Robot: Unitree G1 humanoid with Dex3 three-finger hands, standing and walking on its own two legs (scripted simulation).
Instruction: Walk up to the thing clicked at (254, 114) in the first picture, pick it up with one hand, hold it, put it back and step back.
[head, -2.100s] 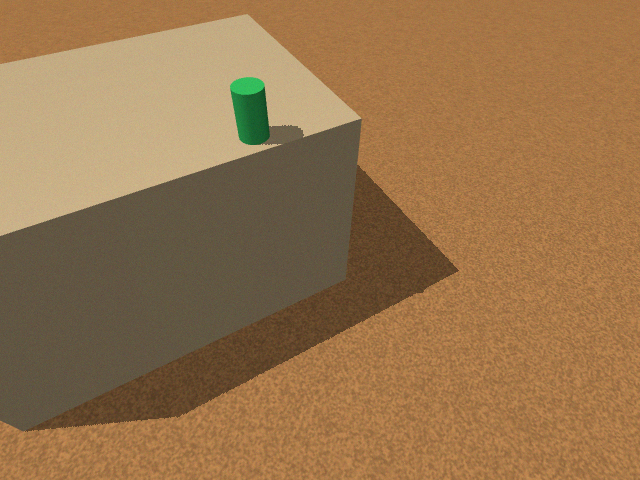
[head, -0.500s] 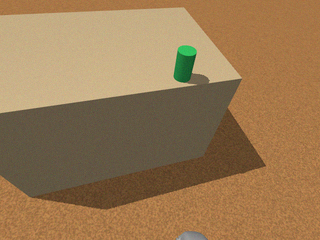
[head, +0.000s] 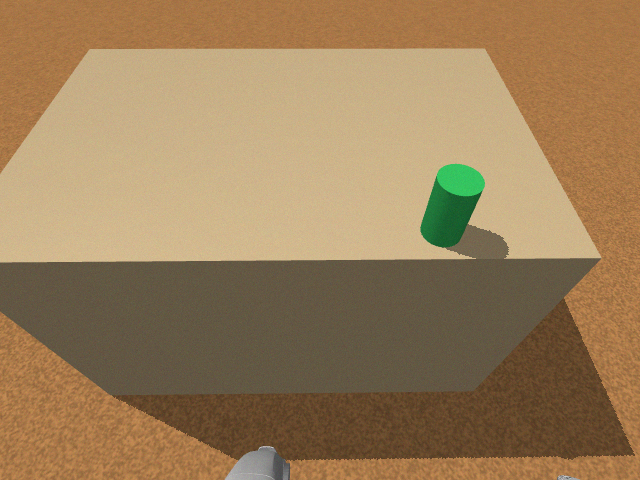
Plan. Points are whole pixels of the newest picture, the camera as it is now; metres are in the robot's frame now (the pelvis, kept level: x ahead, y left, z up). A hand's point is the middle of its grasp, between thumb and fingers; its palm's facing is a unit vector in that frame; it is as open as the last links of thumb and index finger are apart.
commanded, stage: walk up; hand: right
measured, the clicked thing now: (449, 207) +0.53 -0.17 -0.01
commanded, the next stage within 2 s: stand in 1.64 s
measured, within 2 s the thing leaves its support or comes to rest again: neither
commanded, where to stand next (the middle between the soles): +0.15 -0.01 m, yaw +4 degrees
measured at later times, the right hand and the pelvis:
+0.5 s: hand (530, 455) +0.20 -0.28 -0.17, palm faces -0.11 +0.92 -0.37, open 7.4 cm; pelvis +0.07 -0.02 -0.03, yaw +5 degrees
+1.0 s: hand (530, 465) +0.19 -0.27 -0.15, palm faces -0.15 +0.93 -0.33, open 7.4 cm; pelvis +0.08 -0.02 +0.00, yaw +7 degrees
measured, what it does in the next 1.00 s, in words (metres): steps on the spot: left foot, then right foot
